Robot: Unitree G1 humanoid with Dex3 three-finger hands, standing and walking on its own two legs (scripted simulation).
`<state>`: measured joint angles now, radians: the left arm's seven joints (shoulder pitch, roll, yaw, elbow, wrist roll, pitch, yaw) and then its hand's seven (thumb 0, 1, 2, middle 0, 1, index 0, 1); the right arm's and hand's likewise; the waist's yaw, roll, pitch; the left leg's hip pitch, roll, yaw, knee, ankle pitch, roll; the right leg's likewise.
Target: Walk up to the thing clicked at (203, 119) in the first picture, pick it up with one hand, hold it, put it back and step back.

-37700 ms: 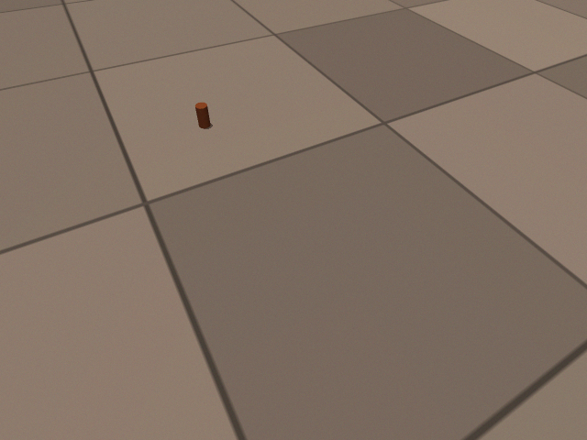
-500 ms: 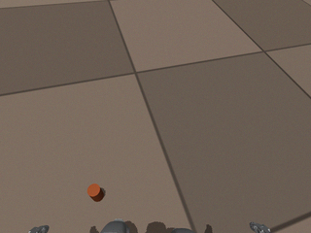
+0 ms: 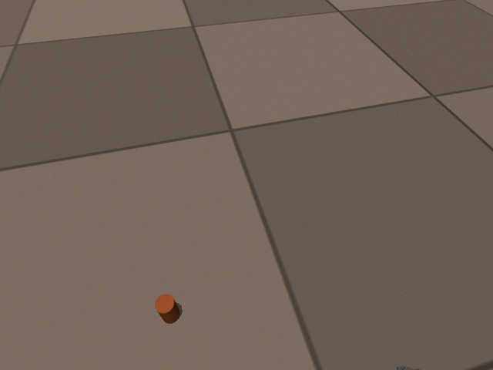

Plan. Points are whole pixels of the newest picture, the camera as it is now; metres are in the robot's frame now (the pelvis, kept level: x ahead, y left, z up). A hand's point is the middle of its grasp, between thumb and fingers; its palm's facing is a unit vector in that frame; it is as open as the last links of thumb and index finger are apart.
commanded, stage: walk up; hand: left
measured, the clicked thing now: (168, 309) +0.41 +0.29 -0.69
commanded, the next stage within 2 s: stand in 1.16 s
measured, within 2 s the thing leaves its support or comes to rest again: neither
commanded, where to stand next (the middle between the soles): +0.06 +0.05 m, yaw +1 degrees
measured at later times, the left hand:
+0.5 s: hand out of the picture +0.09 +0.27 -0.13, palm faces -0.03 -0.93 -0.35, open 7.4 cm
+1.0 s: hand out of the picture +0.10 +0.27 -0.13, palm faces +0.00 -0.94 -0.35, open 7.4 cm
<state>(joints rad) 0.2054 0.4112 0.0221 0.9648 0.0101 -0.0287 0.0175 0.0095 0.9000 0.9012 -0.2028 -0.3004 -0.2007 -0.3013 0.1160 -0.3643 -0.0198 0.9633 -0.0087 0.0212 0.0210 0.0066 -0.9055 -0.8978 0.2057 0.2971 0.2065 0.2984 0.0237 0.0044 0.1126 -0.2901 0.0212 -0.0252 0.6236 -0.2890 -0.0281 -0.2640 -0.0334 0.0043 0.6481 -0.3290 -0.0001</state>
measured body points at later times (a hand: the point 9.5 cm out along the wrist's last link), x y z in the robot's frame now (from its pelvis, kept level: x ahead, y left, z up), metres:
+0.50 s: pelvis +0.01 +0.01 +0.02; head +0.02 +0.01 +0.47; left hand +0.09 +0.32 -0.11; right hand +0.08 -0.29 -0.11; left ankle +0.03 +0.15 -0.72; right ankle +0.01 -0.13 -0.72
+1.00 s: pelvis +0.02 +0.01 +0.02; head +0.03 +0.01 +0.47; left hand +0.10 +0.32 -0.10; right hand +0.10 -0.29 -0.11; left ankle +0.03 +0.15 -0.72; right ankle +0.01 -0.13 -0.72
